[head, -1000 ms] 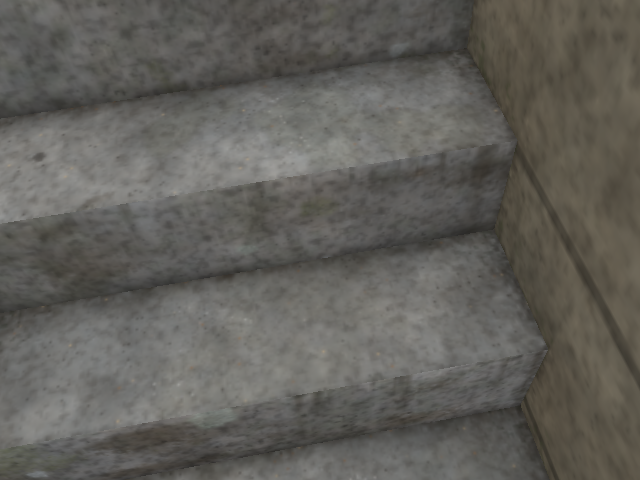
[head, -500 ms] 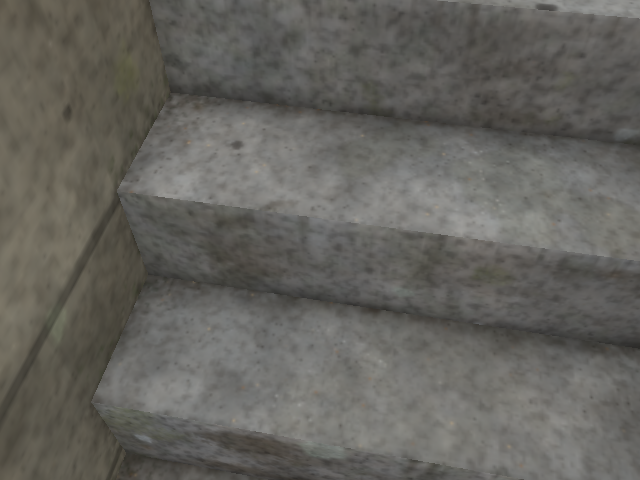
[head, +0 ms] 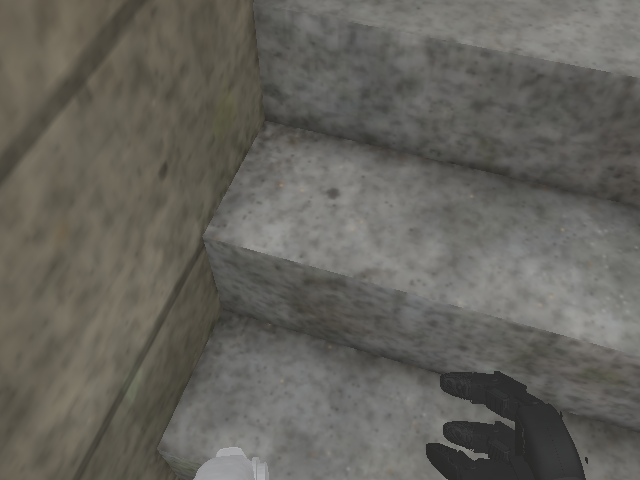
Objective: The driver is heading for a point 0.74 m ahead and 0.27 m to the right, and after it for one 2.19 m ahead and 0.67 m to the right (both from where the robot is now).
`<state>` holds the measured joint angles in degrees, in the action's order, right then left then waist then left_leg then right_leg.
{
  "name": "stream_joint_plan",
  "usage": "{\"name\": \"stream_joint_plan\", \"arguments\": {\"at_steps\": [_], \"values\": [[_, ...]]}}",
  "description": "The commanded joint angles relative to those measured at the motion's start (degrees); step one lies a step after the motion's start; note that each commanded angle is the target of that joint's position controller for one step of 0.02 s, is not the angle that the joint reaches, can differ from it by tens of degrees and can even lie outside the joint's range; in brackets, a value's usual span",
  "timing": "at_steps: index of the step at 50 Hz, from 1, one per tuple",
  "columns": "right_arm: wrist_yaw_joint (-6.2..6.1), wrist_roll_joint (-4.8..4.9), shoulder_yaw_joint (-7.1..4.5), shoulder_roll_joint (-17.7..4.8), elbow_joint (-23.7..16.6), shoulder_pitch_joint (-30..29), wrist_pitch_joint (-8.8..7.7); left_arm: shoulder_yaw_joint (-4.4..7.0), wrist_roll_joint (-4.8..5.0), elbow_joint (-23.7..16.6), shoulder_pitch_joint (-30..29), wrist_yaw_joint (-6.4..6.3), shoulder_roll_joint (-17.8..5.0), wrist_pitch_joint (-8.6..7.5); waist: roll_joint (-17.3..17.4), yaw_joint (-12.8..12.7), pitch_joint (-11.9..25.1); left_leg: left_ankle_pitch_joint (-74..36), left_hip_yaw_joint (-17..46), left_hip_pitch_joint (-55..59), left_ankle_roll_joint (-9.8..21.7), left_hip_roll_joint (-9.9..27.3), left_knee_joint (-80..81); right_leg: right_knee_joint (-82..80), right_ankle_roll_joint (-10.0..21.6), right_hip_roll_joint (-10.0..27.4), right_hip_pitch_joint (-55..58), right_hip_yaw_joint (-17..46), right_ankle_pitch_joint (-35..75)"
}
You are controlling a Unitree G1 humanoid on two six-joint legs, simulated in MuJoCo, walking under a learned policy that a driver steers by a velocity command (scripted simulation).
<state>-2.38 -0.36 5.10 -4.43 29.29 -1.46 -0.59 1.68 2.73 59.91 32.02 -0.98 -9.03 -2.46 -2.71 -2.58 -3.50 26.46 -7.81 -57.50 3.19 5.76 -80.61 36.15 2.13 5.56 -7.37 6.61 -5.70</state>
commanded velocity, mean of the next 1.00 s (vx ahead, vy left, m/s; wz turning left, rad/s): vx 0.46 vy -0.10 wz -0.45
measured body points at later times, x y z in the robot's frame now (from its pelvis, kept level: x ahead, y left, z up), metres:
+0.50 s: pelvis +0.17 -0.10 +0.17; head +0.17 -0.10 +0.62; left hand +0.41 +0.04 +0.10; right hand +0.09 -0.35 +0.03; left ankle +0.13 +0.13 -0.57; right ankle +0.26 -0.25 -0.31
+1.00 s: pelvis +0.34 -0.24 +0.39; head +0.33 -0.33 +0.83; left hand +0.29 -0.02 +0.28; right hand +0.51 -0.43 +0.27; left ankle +0.51 -0.19 +0.05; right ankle +0.26 -0.26 -0.37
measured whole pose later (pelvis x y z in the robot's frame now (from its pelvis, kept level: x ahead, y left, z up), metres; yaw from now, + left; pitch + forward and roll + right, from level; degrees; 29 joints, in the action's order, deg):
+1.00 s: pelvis +0.34 -0.24 +0.39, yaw -28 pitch +5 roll +9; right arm -1.4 -0.1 5.6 -0.9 42.0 -0.5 -2.3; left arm -1.6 0.0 63.1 33.8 -2.6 -1.4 -1.6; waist 1.7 -6.7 2.4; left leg -0.6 -11.6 -92.9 -0.5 4.9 -127.4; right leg 20.6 5.7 0.2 -9.6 13.7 -14.3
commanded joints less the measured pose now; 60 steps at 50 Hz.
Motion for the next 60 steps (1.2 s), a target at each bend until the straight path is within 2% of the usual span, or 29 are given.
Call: {"name": "stream_joint_plan", "arguments": {"at_steps": [1,2,3,5,9,13,21,23,24,25,26,27,28,29,30,32,34,37,39,46,49,51,53,54,55,57,58,59,60], "values": [[-4.13,-2.16,-8.00,-22.13,10.79,32.61,0.39,4.71,0.10,-11.12,-10.63,3.71,-13.37,-2.39,18.50,12.25,31.11,39.26,81.62,51.76,13.82,22.96,66.96,78.10,-2.14,-11.66,-34.75,14.93,-0.40],[-3.45,1.24,-7.39,-20.02,13.85,26.11,-0.88,2.54,-0.78,-19.88,-22.60,2.63,-5.48,-0.74,16.72,8.88,16.38,37.21,68.35,43.47,9.31,21.29,65.70,88.92,-1.89,-10.33,-44.45,7.49,-0.57],[-2.53,-0.01,-6.29,-13.64,16.08,18.45,-1.34,0.29,-2.53,-22.26,-23.88,1.53,0.38,1.21,12.92,3.95,5.43,32.81,50.12,32.78,5.24,19.21,57.29,94.21,0.45,-9.38,-51.97,6.04,-0.43],[-0.58,-2.10,-3.90,-3.81,17.01,7.90,-1.46,-1.72,-2.70,-22.47,-16.64,1.12,3.10,4.42,7.79,-4.72,-2.71,11.47,24.40,18.22,0.05,13.70,49.99,99.36,3.21,-7.96,-50.07,4.86,3.92],[0.27,-4.87,-4.48,-8.34,16.52,9.17,-2.67,-2.57,-2.07,-20.00,-15.07,0.37,1.97,4.85,6.58,-5.87,-1.28,-6.51,6.84,18.54,4.98,15.30,57.67,94.40,0.21,-9.43,-51.15,-0.18,14.89],[-1.36,-2.00,-6.09,-9.75,21.51,23.88,-2.96,-2.25,-1.94,-25.51,-23.80,-2.37,0.85,3.89,11.21,-0.16,-1.88,-1.69,8.48,40.54,2.55,18.20,61.45,107.25,-1.40,-8.30,-74.14,2.33,4.86],[-3.64,-1.34,-11.31,-18.64,21.00,26.35,-2.04,-1.43,-1.72,-33.90,-33.56,-1.85,-1.10,4.34,15.23,1.98,-1.26,1.38,-0.22,55.78,1.97,21.20,76.97,93.56,-5.64,1.51,-75.00,-6.38,-9.30],[-3.43,-0.38,-12.66,-22.28,22.23,21.57,-0.07,-4.58,-1.73,-36.03,-36.43,0.95,3.23,3.83,16.82,-1.47,1.23,-13.36,-11.03,47.61,1.68,18.19,87.10,59.72,1.08,4.25,-48.53,-13.57,-24.87],[-2.45,-0.21,-11.27,-20.67,23.95,23.54,-0.11,-3.19,-0.37,-37.33,-34.01,1.31,-0.31,3.48,14.76,-3.55,2.43,-30.83,-15.13,45.04,4.14,14.74,86.11,53.75,3.83,-0.14,-33.87,-17.40,-31.16],[-1.29,0.01,-11.87,-25.17,24.24,22.37,-1.09,-1.19,-0.80,-35.61,-25.44,1.18,-2.94,3.57,17.69,-6.56,4.15,-73.03,-13.73,46.79,7.50,17.19,80.60,57.58,4.82,-5.87,-25.69,-23.36,-39.31],[0.03,-0.11,-12.19,-28.94,22.55,16.79,-2.22,1.20,-1.75,-31.98,-12.51,0.67,-8.08,3.85,18.37,-13.59,11.81,-109.82,-12.31,52.01,9.35,18.24,65.85,53.99,6.33,-10.16,-18.47,-20.89,-39.00],[0.40,3.79,-12.49,-30.95,20.96,13.09,-3.40,2.83,-1.45,-30.09,-4.34,1.80,-11.52,3.62,22.24,-18.00,13.47,-106.80,-5.97,56.22,6.56,17.67,49.09,30.80,9.95,-10.38,-16.75,-7.34,-33.81],[0.61,6.53,-11.18,-22.41,17.55,17.40,-5.22,5.17,-2.72,-26.53,-4.98,2.33,-19.48,3.25,6.06,-10.60,17.29,-73.70,1.25,40.51,1.21,11.11,27.88,8.43,15.92,-6.43,-4.44,22.44,-36.24],[3.06,5.48,-9.87,-15.06,14.54,18.59,-6.87,6.11,-3.46,-22.62,-6.42,0.83,-26.55,2.72,-21.97,-2.30,30.63,-24.78,14.33,24.95,-3.44,-2.39,-1.86,-19.21,17.96,3.57,3.01,61.11,-71.03],[4.10,3.56,-10.72,-13.07,16.36,15.62,-7.45,4.32,-2.08,-17.77,-5.07,-0.52,-21.47,2.15,-19.61,-2.17,24.59,-23.41,22.07,19.31,-2.83,-3.63,-21.71,-28.60,7.35,8.56,-3.97,62.92,-69.50],[2.98,0.74,-8.34,-5.50,13.23,9.44,-6.22,2.69,-1.68,-12.35,-5.02,2.37,-13.45,0.80,-6.40,0.49,6.56,-22.67,14.67,11.59,-0.82,-1.74,-30.61,-16.40,1.73,4.34,-19.28,37.43,-51.51],[2.45,0.30,-7.19,-4.41,12.05,9.24,-4.50,1.49,-2.75,-9.06,-9.80,2.45,-7.92,0.67,-7.20,3.24,0.55,-20.47,13.64,4.25,1.55,0.53,-39.39,-10.42,-0.25,0.68,-25.16,29.75,-49.57],[0.99,-1.01,-6.72,-5.55,13.05,9.06,-4.40,1.02,-1.83,-7.21,-7.39,2.13,-5.62,-0.28,-5.23,2.34,-0.95,-26.75,10.57,-4.54,1.50,0.06,-37.38,-13.27,-2.19,-0.93,-19.25,22.91,-37.53],[0.50,-1.27,-5.31,-2.84,14.20,8.74,-4.19,0.76,-3.46,-6.12,-4.81,1.52,-5.27,0.72,-0.95,2.16,-1.95,-31.06,7.28,-10.61,0.38,-0.47,-37.47,-13.86,-4.43,-1.17,-17.61,20.12,-27.34],[1.13,-1.27,0.29,5.26,4.62,-13.72,-3.84,-1.57,-2.80,0.63,4.13,-0.16,-1.36,0.78,-7.01,-3.52,-4.11,-31.66,-2.14,-37.53,-4.12,-0.66,-51.10,-22.46,0.42,0.40,-16.23,15.68,-12.05],[0.68,0.91,2.08,6.72,2.85,-18.39,-3.28,-2.01,-3.23,5.66,11.35,-2.95,-1.77,0.65,-12.30,-5.39,0.76,-26.34,-6.26,-38.45,-4.50,-0.46,-49.85,-31.94,6.32,4.80,-5.43,14.76,0.85],[1.75,1.97,2.63,6.35,1.42,-19.78,-3.64,-2.32,-1.67,9.17,12.93,-3.76,-1.47,1.69,-8.85,-3.96,3.21,-21.23,-3.72,-44.95,-1.78,0.39,-46.48,-30.89,4.83,6.68,11.13,7.57,11.64],[3.45,1.66,1.69,2.59,1.08,-17.44,-3.34,-1.58,-1.37,7.02,7.42,-4.33,-5.57,0.32,-1.04,-0.85,9.01,-18.88,-12.30,-19.59,2.57,-4.40,-28.80,-25.37,-2.28,6.82,6.82,-4.80,79.06],[3.45,1.46,1.37,2.17,-0.40,-16.10,-3.14,-1.29,-0.35,7.13,6.74,-6.23,-7.26,-0.50,-6.05,2.67,14.88,-15.11,-13.39,-2.60,4.73,-6.93,-16.51,-24.23,-2.57,9.27,5.51,-7.32,112.04],[2.77,1.98,0.27,-0.67,0.68,-11.84,-1.94,-1.37,-0.02,7.19,6.88,-7.51,-8.59,-1.09,-9.92,4.69,21.04,-10.73,-9.61,9.08,5.47,-9.35,-8.91,-20.91,-1.24,12.09,7.70,-6.19,131.01],[3.43,-1.60,-4.10,-14.80,6.56,10.94,0.53,0.86,-0.32,0.96,-6.61,-7.07,-19.41,-1.95,-9.29,16.99,30.49,6.34,3.26,27.45,7.82,-11.68,2.90,-2.86,5.00,16.87,13.24,-4.24,163.01],[3.79,-3.25,-6.14,-21.49,9.52,17.95,1.40,2.73,0.59,-4.25,-15.01,-5.67,-23.77,-2.79,-4.85,19.98,31.79,11.42,4.07,35.05,8.04,-13.39,17.77,10.79,6.33,15.40,15.05,-4.53,160.35],[2.95,-3.07,-6.84,-22.31,13.82,26.71,2.19,3.99,1.85,-9.47,-26.62,-4.70,-25.86,-4.06,4.43,25.87,30.86,0.19,9.45,45.25,12.16,-11.02,37.96,34.21,6.17,10.94,7.52,-3.99,136.57],[1.29,0.19,-5.74,-20.57,21.84,27.93,4.43,0.72,-1.39,-15.23,-41.17,-3.71,-14.57,-5.14,27.46,24.31,15.97,-26.78,23.85,51.85,20.57,-5.27,52.86,71.78,-2.30,-6.75,-29.68,-4.57,2.66]]}}
Velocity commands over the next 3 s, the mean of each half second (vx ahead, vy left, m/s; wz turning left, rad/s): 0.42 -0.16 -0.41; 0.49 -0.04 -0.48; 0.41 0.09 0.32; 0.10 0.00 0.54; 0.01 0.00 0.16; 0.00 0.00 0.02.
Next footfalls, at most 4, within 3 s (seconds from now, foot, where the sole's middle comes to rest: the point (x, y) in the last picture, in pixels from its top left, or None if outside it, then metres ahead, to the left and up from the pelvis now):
0.54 right None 0.30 -0.27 -0.41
1.18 left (546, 273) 0.54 -0.24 -0.20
1.44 right None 0.63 -0.55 0.00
1.94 left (514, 9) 0.81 -0.18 0.00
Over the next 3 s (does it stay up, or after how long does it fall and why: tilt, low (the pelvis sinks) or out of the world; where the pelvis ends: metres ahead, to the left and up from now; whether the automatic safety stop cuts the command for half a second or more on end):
stays up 0.77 -0.29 0.78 its command is cut before an obstacle from the start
